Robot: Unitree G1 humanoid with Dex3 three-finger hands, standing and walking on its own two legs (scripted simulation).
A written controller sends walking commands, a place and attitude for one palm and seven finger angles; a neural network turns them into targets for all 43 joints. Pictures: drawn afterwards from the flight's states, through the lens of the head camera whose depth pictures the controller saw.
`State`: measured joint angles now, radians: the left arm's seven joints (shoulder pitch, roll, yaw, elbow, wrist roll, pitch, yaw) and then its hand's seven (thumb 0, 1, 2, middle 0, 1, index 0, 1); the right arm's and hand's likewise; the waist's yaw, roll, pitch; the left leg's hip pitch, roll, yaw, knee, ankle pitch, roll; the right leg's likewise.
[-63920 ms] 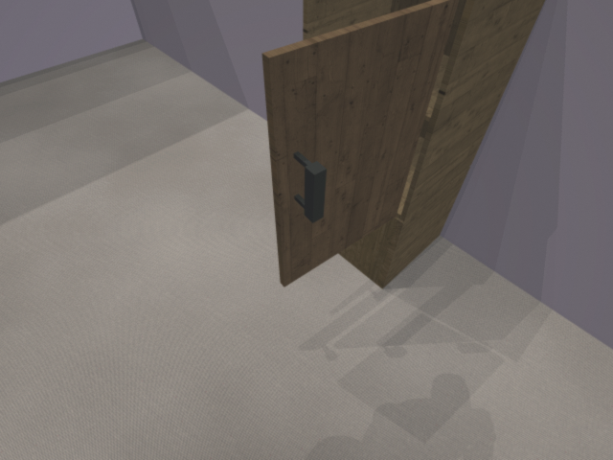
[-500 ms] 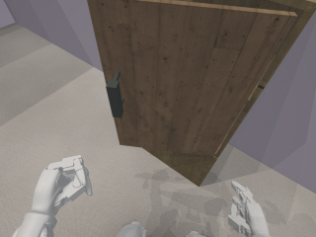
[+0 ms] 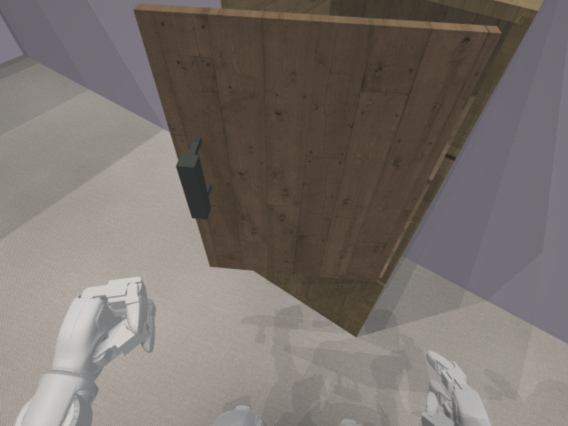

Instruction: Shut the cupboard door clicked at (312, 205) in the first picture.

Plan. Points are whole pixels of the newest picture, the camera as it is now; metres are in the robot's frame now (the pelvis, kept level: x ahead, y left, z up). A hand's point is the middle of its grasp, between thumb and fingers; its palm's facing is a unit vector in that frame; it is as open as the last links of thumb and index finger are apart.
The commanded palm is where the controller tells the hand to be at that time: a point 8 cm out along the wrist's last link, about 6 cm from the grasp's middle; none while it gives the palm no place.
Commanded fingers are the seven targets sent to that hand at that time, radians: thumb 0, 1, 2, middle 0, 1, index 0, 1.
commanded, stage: raise the hand and make a fist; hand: left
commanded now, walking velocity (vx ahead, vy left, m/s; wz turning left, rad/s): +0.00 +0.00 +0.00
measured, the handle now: (198, 178) +0.47 +0.18 +0.07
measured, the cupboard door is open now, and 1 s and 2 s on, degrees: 29 29 29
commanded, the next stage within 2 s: bring the fist close to the handle in 0.14 s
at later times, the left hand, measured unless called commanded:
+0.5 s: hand (170, 307) +0.25 +0.16 +0.07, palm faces -0.04 -1.00 -0.05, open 3.1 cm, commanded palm +0.24 +0.22 +0.07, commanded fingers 0.00 0.90 0.90 -1.30 -1.50 -1.30 -1.50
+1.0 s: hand (188, 252) +0.33 +0.16 +0.07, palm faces -0.05 -1.00 -0.02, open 3.1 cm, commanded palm +0.32 +0.21 +0.07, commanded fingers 0.00 0.90 0.90 -1.30 -1.50 -1.30 -1.50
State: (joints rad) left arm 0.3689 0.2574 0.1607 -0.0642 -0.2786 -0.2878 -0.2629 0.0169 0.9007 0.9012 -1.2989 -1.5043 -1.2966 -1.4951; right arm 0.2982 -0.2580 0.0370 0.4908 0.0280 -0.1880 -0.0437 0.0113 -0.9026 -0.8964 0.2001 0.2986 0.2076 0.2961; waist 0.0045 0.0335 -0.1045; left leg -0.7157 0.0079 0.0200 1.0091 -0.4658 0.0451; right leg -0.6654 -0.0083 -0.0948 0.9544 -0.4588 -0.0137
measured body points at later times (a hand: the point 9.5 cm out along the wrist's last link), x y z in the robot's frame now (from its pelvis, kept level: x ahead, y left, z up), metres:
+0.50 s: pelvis +0.00 -0.02 +0.00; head +0.04 -0.03 +0.44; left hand +0.25 +0.22 +0.07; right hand +0.18 -0.25 -0.08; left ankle +0.02 +0.09 -0.68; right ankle +0.01 -0.12 -0.68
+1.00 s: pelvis +0.00 -0.01 +0.00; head +0.05 -0.02 +0.45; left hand +0.32 +0.21 +0.07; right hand +0.15 -0.26 -0.09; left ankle +0.02 +0.09 -0.68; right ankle +0.01 -0.12 -0.68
